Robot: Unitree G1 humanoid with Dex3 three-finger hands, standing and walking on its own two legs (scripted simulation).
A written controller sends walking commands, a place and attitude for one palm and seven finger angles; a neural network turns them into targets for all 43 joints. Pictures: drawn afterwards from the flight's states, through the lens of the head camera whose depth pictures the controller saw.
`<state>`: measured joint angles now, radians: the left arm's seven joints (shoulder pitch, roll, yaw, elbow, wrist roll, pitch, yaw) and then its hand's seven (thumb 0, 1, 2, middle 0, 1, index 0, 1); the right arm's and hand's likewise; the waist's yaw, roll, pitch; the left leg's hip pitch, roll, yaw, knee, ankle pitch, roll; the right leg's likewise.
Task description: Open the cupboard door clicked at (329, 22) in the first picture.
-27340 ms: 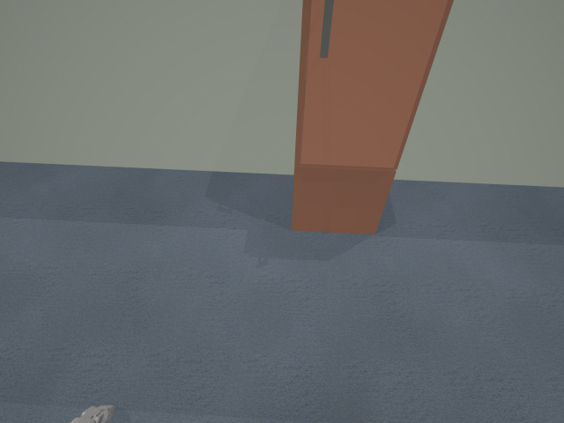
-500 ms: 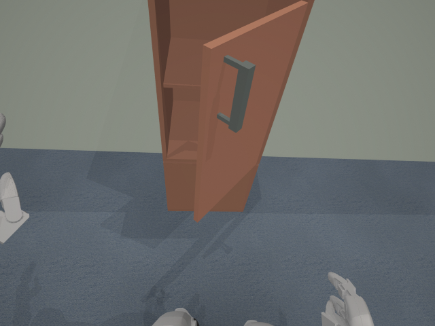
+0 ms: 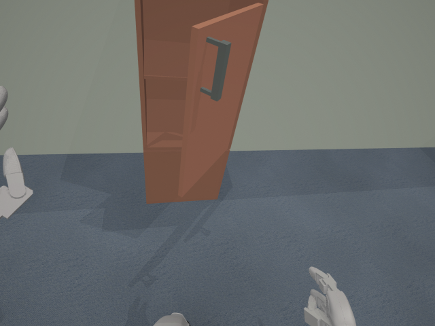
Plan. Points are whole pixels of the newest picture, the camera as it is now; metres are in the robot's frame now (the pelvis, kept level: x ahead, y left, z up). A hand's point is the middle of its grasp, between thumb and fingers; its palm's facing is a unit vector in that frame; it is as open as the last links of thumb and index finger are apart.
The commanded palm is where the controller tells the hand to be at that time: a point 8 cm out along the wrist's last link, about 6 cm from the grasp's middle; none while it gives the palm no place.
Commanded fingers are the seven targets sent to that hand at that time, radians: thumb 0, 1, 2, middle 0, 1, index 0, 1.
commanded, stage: stop stepping back and stand still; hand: left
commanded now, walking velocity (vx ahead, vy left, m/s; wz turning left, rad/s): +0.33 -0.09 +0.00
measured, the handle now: (213, 69) +0.64 +0.08 +0.18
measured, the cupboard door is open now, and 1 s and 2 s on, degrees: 48 48 48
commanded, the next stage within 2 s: let the arm hang, fingers relaxed in 1.10 s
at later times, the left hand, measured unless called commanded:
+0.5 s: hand out of the picture +0.00 +0.32 +0.21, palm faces +0.45 -0.82 -0.35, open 7.4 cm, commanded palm -0.07 +0.35 +0.21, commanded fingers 0.00 0.90 0.90 -0.20 -0.30 -0.20 -0.30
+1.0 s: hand out of the picture -0.04 +0.34 +0.17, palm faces +0.49 -0.79 -0.37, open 7.4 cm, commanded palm -0.11 +0.38 +0.21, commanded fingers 0.00 0.90 0.90 -0.20 -0.30 -0.20 -0.30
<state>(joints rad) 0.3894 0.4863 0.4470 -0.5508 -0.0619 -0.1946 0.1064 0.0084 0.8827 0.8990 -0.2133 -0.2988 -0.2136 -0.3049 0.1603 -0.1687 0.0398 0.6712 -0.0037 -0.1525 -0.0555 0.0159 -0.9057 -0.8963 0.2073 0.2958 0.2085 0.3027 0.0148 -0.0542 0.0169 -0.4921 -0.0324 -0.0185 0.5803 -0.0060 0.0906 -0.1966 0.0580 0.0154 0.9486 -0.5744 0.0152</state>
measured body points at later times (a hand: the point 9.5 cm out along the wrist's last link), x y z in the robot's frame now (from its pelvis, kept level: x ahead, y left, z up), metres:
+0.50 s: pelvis -0.21 +0.05 +0.03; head -0.24 +0.10 +0.48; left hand -0.03 +0.36 +0.23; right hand -0.07 -0.17 -0.04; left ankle -0.17 +0.17 -0.71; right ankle -0.18 -0.09 -0.60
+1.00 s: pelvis -0.24 +0.07 +0.01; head -0.24 +0.09 +0.46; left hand -0.07 +0.38 +0.19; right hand -0.06 -0.17 -0.05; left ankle -0.20 +0.20 -0.71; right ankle -0.29 -0.07 -0.68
